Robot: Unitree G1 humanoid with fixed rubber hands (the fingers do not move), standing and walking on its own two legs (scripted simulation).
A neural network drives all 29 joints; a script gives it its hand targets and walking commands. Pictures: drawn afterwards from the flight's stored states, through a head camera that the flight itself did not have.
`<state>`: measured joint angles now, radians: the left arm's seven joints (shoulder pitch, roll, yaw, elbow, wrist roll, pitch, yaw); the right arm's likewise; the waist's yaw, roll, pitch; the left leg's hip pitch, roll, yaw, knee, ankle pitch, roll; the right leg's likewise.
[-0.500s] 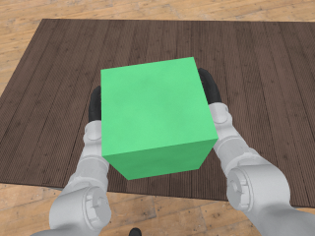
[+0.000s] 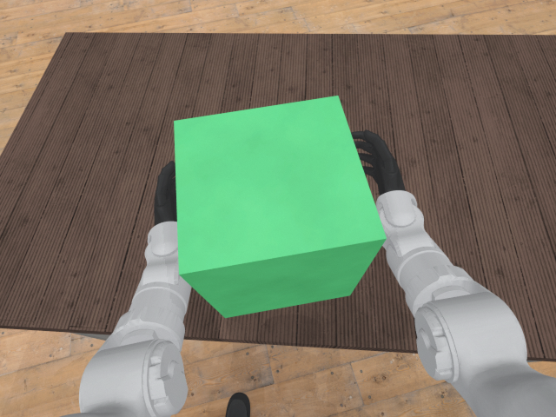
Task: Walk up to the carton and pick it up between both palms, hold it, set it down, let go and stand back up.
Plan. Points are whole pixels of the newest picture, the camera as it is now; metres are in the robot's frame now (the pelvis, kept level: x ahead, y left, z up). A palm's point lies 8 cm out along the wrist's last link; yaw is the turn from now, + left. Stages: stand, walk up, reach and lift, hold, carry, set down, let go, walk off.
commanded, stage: set down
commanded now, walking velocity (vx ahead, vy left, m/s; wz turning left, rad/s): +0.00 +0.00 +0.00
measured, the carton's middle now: (274, 220) +0.39 +0.06 +0.00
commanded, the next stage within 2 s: none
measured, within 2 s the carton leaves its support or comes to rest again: neither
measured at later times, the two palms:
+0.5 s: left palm (156, 239) +0.34 +0.23 -0.01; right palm (404, 204) +0.42 -0.12 +0.01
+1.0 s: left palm (148, 265) +0.30 +0.22 +0.00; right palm (421, 235) +0.37 -0.14 +0.01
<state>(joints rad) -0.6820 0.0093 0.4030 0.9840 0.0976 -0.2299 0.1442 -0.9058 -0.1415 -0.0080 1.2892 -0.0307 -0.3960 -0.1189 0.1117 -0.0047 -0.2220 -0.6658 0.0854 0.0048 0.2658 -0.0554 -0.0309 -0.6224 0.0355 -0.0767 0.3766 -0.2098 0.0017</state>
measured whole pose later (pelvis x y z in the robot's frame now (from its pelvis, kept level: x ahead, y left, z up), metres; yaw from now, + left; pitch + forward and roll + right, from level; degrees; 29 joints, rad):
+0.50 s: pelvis -0.03 +0.01 +0.00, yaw -1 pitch +26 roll -1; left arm -0.57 0.02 0.32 0.80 0.08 -0.19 0.10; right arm -0.82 -0.24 0.09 1.19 0.13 -0.39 -0.03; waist 0.11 -0.01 -0.21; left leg -0.69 0.09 0.01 0.28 -0.04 -0.06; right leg -0.64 0.04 -0.07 0.35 -0.16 -0.01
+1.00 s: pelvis -0.06 +0.02 +0.00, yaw -1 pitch +23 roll -1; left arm -0.52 0.02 0.23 0.78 0.05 -0.19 0.14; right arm -0.76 -0.30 0.08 1.18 0.22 -0.31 0.07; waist 0.11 -0.01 -0.20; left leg -0.69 0.09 0.01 0.28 0.00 -0.06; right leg -0.63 0.04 -0.07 0.35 -0.13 -0.04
